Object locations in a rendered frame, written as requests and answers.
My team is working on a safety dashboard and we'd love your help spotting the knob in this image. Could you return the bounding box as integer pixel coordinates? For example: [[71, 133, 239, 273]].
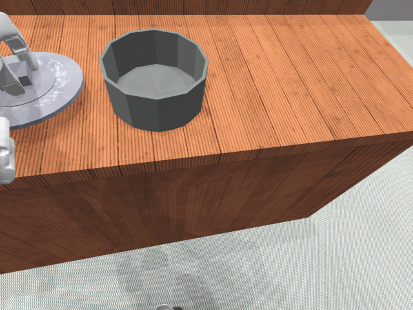
[[0, 61, 33, 91]]

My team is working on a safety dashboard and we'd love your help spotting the robot left hand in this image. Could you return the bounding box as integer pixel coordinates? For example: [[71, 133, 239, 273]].
[[0, 12, 37, 96]]

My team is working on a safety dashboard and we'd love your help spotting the pot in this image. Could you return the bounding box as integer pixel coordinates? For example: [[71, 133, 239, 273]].
[[98, 28, 208, 132]]

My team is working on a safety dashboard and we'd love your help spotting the left robot upper arm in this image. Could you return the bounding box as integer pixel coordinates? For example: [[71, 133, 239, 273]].
[[0, 117, 15, 185]]

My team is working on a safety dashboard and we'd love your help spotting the table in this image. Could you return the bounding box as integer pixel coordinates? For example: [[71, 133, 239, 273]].
[[0, 0, 413, 274]]

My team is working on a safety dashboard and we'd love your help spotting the lid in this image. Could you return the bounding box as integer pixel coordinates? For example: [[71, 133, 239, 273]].
[[0, 52, 85, 131]]

